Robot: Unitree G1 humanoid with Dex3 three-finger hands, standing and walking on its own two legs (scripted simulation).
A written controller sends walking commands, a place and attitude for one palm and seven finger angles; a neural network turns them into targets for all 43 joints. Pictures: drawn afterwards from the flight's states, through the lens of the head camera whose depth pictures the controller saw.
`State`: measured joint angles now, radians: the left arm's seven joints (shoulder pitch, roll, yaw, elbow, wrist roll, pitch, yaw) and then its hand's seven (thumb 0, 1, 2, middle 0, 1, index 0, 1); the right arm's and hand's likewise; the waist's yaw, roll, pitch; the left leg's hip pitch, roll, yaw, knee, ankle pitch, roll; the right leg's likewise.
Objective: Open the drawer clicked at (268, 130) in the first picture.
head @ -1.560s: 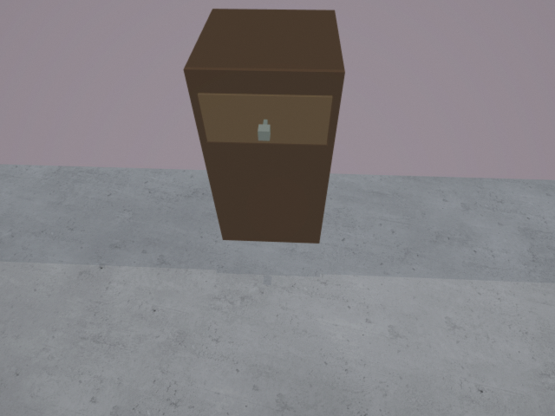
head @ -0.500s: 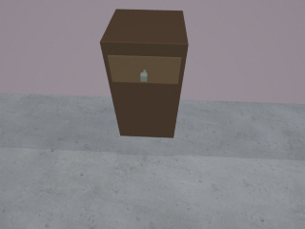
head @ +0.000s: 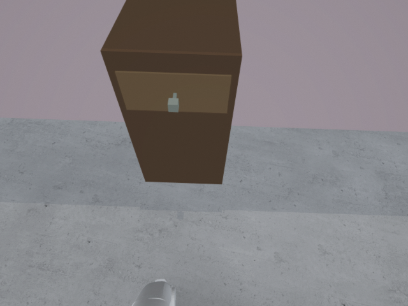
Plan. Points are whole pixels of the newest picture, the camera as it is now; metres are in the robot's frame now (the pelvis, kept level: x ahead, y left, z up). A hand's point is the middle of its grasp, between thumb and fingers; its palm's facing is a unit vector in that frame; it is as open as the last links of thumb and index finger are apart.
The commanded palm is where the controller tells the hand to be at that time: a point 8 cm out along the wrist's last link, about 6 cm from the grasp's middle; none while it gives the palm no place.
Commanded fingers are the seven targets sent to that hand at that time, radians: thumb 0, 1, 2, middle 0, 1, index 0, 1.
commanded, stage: take the last steps up to it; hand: left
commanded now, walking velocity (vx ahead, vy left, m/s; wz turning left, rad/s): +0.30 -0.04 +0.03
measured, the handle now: (174, 101) +0.75 +0.16 -0.12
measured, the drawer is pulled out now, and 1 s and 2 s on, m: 0.00 0.00 0.00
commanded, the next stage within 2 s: come to a stop and stand still in 0.50 s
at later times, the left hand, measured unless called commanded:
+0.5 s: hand (137, 247) +0.25 +0.18 -0.15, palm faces +0.01 -0.96 -0.26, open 7.3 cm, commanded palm none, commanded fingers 0.00 0.90 0.90 -0.20 -0.30 -0.20 -0.30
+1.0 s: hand (164, 242) +0.28 +0.12 -0.18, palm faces +0.09 -0.98 -0.20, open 7.3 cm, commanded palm none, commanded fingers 0.00 0.90 0.90 -0.20 -0.30 -0.20 -0.30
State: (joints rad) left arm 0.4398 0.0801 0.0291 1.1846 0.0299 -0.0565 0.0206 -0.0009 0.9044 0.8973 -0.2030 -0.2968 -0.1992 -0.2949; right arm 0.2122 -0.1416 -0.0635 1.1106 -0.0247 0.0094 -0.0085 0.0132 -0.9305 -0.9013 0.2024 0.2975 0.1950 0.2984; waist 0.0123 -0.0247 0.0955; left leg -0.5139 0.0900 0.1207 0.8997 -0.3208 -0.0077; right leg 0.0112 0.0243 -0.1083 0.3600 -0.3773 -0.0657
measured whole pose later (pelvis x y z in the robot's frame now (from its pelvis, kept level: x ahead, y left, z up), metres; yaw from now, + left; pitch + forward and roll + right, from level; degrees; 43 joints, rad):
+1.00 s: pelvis +0.28 -0.05 +0.00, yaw +1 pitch +0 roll +1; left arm 0.25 0.15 0.05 1.06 0.03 0.02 0.04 0.00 0.91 0.90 -0.21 -0.30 -0.20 -0.30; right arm 0.09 -0.21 -0.06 0.98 -0.01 0.05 -0.01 0.00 -0.91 -0.90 0.20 0.30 0.19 0.30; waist 0.03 -0.02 0.13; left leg -0.33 0.00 0.04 0.61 -0.19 -0.02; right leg -0.18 -0.06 -0.11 0.55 -0.36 -0.01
